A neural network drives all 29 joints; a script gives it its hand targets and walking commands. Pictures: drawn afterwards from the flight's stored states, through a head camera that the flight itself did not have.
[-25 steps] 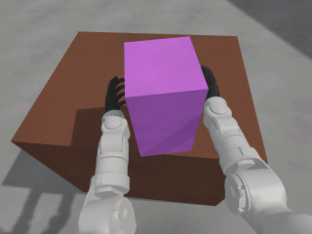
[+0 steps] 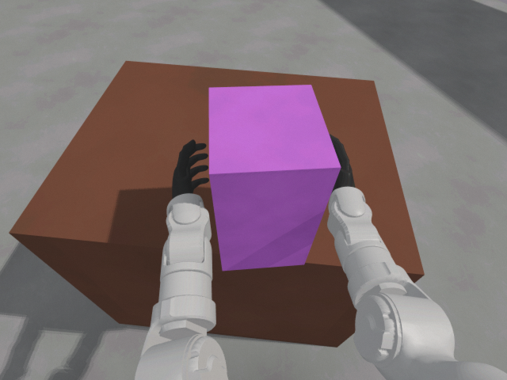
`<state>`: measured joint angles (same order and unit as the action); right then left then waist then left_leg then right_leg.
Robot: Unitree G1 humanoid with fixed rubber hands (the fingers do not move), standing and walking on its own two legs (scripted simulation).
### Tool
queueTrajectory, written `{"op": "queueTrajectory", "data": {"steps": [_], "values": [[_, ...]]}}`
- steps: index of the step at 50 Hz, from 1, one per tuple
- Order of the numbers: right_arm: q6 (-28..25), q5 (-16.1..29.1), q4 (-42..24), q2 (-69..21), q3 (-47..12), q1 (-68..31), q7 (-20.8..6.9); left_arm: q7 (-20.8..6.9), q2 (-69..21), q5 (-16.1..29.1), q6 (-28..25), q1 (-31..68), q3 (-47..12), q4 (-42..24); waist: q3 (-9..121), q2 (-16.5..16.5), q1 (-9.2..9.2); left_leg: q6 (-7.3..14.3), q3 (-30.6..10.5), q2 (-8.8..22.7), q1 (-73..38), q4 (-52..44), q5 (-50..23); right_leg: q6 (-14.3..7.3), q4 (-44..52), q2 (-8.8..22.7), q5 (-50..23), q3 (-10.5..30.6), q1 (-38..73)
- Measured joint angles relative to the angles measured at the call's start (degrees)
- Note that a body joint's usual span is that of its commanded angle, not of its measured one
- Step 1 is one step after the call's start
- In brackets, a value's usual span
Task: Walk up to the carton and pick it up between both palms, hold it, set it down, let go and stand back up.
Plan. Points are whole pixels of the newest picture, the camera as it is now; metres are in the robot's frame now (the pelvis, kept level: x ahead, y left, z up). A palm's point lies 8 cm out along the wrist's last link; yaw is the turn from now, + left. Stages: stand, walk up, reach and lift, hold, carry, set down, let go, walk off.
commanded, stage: reach and lift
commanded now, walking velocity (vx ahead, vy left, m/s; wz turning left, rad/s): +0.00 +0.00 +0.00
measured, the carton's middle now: (262, 187) +0.42 +0.05 +0.05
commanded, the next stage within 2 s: none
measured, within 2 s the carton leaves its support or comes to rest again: leaves its support in 0.28 s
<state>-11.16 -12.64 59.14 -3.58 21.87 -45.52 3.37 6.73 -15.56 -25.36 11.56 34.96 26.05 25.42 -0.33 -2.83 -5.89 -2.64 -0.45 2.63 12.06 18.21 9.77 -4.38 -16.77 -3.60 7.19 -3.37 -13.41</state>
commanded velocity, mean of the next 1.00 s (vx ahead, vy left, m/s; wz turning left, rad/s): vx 0.00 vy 0.00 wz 0.00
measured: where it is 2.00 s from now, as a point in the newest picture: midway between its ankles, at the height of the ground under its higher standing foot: outside the picture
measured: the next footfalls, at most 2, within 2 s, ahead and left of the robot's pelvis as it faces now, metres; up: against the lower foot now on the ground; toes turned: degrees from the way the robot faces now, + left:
none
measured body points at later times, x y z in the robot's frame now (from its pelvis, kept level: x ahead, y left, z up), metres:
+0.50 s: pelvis -0.01 -0.01 +0.00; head +0.00 +0.01 +0.45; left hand +0.37 +0.17 +0.11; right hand +0.43 -0.08 +0.12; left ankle -0.01 +0.15 -0.75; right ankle +0.01 -0.07 -0.75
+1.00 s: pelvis -0.01 +0.00 +0.00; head -0.03 +0.03 +0.45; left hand +0.36 +0.18 +0.12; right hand +0.42 -0.07 +0.14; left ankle -0.01 +0.15 -0.75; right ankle +0.01 -0.07 -0.75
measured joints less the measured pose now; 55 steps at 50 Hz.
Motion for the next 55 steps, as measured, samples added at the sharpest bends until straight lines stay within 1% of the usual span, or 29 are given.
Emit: {"op": "queueTrajectory", "data": {"steps": [5,9,11,15,20,28,37,42,46,50,52,55], "values": [[-1.32,0.76,1.85,1.6,-0.7,-0.04,-0.79,1.88,0.09,1.31,0.08,-0.32,-1.87,1.18,2.45,0.3,-0.97,0.1,0.39,0.23,2.6,0.81,0.11,0.02,0.48,-0.15,-0.66,0.08,-2.08],[-2.45,0.99,3.1,2.47,-1.63,-0.57,-0.79,2.9,0.16,2.23,-0.67,-0.52,-2.39,1.97,3.4,0.96,-1.41,0.1,0.33,0.34,3.77,1.12,-0.05,0.0,0.9,-0.2,-1.11,-0.21,-2.84],[-2.93,0.98,3.45,2.7,-2.18,-0.97,-0.51,3.08,0.14,2.43,-0.99,-0.43,-2.07,2.34,3.5,1.18,-1.48,0.07,0.28,0.37,3.94,1.05,-0.25,-0.04,1.04,-0.19,-1.3,-0.4,-2.93],[-3.52,0.23,4.9,3.05,-1.96,-2.22,-0.45,3.18,0.01,2.91,-1.45,0.13,-1.07,2.95,3.55,1.19,-1.02,-0.05,-0.16,0.17,4.0,0.49,-0.98,-0.17,0.85,0.08,-1.37,-1.08,-3.09],[-4.02,-0.73,5.59,3.3,-0.89,-2.84,-0.26,3.2,0.15,3.61,-1.79,1.49,-0.51,4.18,4.11,0.36,-0.43,-0.28,-0.51,0.03,4.04,-0.08,-1.75,-0.41,0.24,0.34,-1.25,-1.75,-3.48],[-4.39,-1.17,6.21,3.64,0.77,-3.46,-0.28,2.95,0.02,2.6,-1.58,3.73,0.48,5.66,4.5,-0.68,0.2,-0.53,-0.21,0.08,1.98,-0.65,-2.16,-0.67,-0.75,0.49,-0.76,-1.99,-2.13],[-1.74,-1.18,6.14,3.58,1.36,-4.13,-0.96,0.73,1.28,1.2,1.31,6.56,2.89,8.52,2.28,-1.02,0.52,-0.1,0.56,-0.28,-2.87,-1.97,-2.55,-0.23,-1.65,1.25,0.14,-2.28,1.77],[-0.34,-1.8,6.66,2.62,2.68,-4.44,-0.74,0.28,2.73,2.4,2.93,6.28,2.04,8.89,1.98,-0.95,1.28,0.01,0.62,-0.53,-2.94,-1.96,-2.71,-0.02,-1.74,1.82,0.32,-2.94,2.07],[0.89,0.02,4.92,2.09,0.29,-3.33,0.26,0.75,4.09,4.46,3.79,5.08,-0.57,8.15,2.28,-0.77,1.72,0.3,0.63,-0.59,-2.27,-0.78,-1.98,0.24,-1.68,1.94,0.43,-3.11,2.03],[1.81,3.89,2.67,2.31,-3.66,-2.3,1.4,2.16,4.78,6.69,4.85,3.45,-3.88,6.01,3.43,-0.46,2.06,0.6,0.66,-0.5,-1.29,1.09,-0.73,0.55,-1.69,1.9,0.64,-3.16,1.95],[2.65,6.0,1.84,2.53,-5.56,-2.35,1.9,2.8,5.14,7.58,6.06,3.02,-5.14,4.52,3.71,-0.36,2.6,0.76,0.51,-0.5,-1.38,1.9,-0.14,0.74,-1.62,1.9,0.8,-3.31,2.51],[4.6,9.0,0.06,2.93,-8.4,-2.4,2.3,2.95,5.85,8.09,8.51,2.97,-6.46,2.27,3.99,-0.49,3.64,0.98,0.21,-0.56,-2.22,2.73,0.59,1.02,-1.44,1.95,1.09,-3.59,3.95]]}}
